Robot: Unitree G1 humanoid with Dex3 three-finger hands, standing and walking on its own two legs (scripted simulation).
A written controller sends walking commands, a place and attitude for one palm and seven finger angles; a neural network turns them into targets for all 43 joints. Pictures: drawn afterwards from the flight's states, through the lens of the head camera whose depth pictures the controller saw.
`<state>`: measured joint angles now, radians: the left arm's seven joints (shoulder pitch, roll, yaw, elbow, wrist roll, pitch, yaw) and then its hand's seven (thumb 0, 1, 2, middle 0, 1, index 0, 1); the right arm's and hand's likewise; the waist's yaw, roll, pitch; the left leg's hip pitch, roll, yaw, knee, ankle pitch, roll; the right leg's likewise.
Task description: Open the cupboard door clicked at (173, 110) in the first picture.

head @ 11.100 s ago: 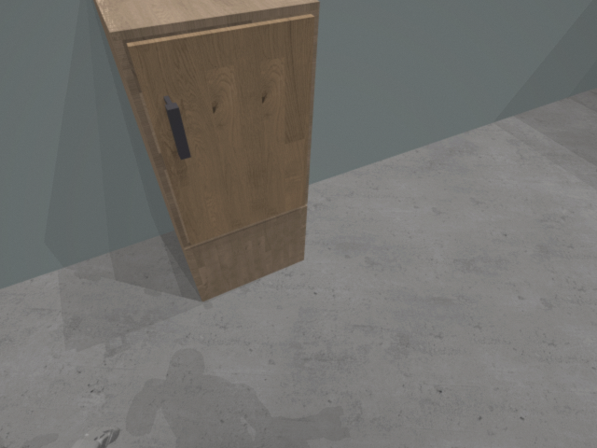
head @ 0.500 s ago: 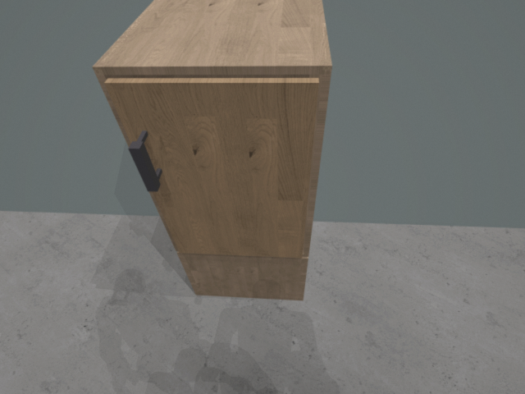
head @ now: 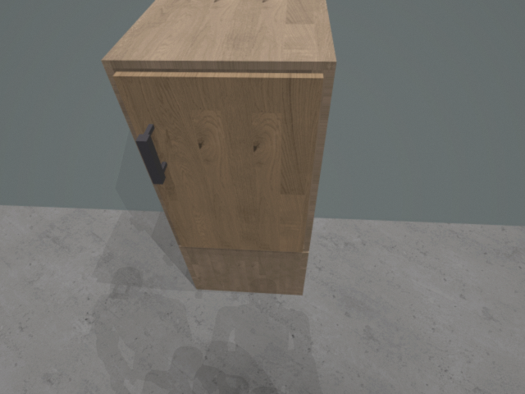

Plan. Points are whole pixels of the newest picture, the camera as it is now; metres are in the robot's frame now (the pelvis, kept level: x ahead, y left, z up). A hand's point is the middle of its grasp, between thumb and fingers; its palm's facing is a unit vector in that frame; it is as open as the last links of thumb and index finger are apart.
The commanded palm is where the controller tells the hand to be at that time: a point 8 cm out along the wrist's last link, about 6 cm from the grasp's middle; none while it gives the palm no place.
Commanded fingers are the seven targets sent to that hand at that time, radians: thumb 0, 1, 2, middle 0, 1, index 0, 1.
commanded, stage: look again from close up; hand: left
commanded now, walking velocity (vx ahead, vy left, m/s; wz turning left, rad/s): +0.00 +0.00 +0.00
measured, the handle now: (154, 154) +0.58 +0.28 +0.02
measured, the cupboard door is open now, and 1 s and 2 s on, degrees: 0 0 0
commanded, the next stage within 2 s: shuffle to correct the standing spot in 0.54 s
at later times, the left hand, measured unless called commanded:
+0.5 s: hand out of the picture -0.01 +0.16 -0.17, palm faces +0.07 -0.98 -0.19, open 7.3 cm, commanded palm none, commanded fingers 0.00 0.90 0.90 -0.20 -0.30 -0.20 -0.30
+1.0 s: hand out of the picture +0.02 +0.20 -0.18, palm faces +0.10 -0.97 -0.20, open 7.4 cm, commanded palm none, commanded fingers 0.00 0.90 0.90 -0.20 -0.30 -0.20 -0.30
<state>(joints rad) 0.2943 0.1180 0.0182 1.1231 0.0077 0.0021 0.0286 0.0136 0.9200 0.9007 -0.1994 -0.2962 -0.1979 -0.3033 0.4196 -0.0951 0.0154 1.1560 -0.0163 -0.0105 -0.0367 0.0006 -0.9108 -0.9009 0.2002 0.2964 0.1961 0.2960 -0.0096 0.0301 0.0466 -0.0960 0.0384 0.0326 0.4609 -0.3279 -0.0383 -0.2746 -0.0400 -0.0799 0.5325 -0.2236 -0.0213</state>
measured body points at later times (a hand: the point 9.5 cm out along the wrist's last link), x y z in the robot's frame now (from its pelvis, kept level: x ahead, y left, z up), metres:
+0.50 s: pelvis +0.01 +0.00 +0.00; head +0.02 -0.02 +0.45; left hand -0.01 +0.21 -0.16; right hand -0.02 -0.20 -0.17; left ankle -0.05 +0.14 -0.74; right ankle +0.04 -0.10 -0.74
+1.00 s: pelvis +0.02 +0.02 -0.01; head +0.04 +0.02 +0.44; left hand +0.01 +0.25 -0.16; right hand -0.03 -0.19 -0.17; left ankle -0.05 +0.14 -0.74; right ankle +0.04 -0.10 -0.73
